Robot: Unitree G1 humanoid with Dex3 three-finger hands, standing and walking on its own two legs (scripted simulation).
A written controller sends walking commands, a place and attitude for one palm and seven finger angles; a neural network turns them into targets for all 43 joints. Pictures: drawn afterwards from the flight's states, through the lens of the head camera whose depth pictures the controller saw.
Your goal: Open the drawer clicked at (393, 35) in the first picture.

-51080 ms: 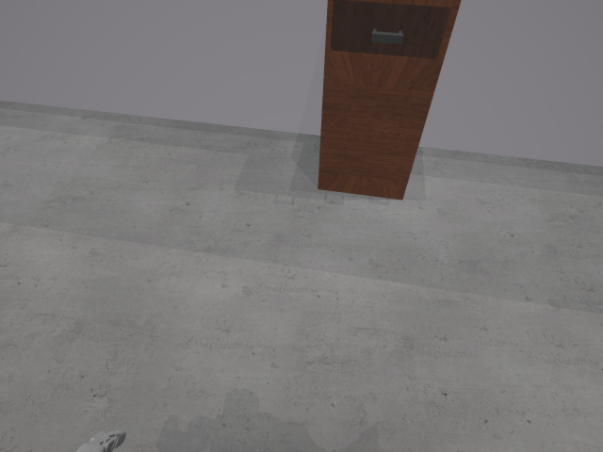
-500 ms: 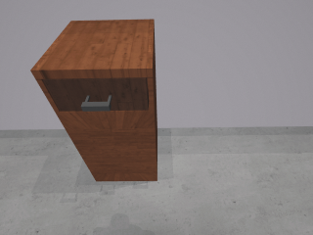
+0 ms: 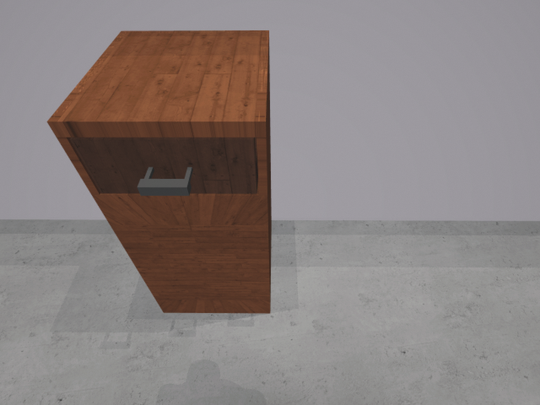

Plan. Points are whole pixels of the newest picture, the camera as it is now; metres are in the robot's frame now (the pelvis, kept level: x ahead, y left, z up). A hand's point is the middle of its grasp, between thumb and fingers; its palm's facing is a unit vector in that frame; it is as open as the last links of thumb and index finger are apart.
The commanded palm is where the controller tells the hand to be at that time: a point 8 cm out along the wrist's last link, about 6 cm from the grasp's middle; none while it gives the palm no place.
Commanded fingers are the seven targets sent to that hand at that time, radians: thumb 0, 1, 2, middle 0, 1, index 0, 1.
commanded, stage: look again from close up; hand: left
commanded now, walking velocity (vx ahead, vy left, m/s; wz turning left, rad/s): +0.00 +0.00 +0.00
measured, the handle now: (167, 179) +0.54 +0.25 -0.01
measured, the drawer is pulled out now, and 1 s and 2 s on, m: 0.00 0.00 0.00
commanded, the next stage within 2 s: raise the hand with hooked fingers in 0.36 s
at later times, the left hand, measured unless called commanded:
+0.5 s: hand out of the picture +0.00 +0.16 -0.17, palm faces -0.03 -0.98 -0.21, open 7.3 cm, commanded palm +0.11 +0.21 -0.07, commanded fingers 0.00 0.83 0.87 -0.20 -0.34 -0.20 -0.34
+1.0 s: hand (128, 394) +0.15 +0.22 -0.07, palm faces -0.06 -0.15 -0.99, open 9.2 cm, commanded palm +0.17 +0.23 +0.01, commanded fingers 0.00 0.25 0.62 -0.25 -0.72 -0.25 -0.72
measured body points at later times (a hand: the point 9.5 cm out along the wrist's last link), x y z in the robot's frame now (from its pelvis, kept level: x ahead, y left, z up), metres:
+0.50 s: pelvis +0.01 +0.00 +0.00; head +0.03 -0.02 +0.45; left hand +0.00 +0.21 -0.15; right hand +0.00 -0.21 -0.17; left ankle -0.02 +0.15 -0.74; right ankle +0.02 -0.08 -0.74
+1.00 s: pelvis +0.00 +0.01 -0.04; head +0.03 +0.00 +0.41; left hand +0.15 +0.23 -0.01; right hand +0.27 -0.19 -0.09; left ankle -0.02 +0.15 -0.74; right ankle +0.02 -0.08 -0.74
